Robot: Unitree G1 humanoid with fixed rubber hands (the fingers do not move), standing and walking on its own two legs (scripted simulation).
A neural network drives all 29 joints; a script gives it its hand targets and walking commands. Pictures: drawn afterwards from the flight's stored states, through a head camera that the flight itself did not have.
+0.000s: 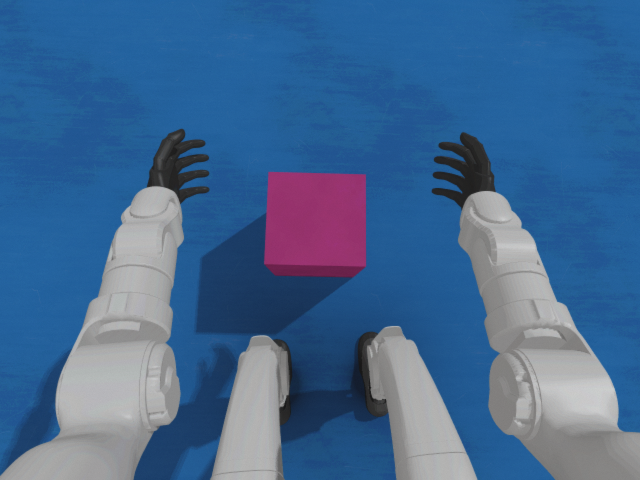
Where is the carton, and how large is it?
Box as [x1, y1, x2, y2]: [264, 172, 365, 277]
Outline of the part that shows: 268,172 264,264 275,275 352,277 365,266 365,174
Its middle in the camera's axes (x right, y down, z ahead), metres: -0.01 -0.02 +0.93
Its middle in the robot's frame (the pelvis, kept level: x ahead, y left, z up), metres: +0.49 +0.00 -0.53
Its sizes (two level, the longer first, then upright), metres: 0.210 0.200 0.250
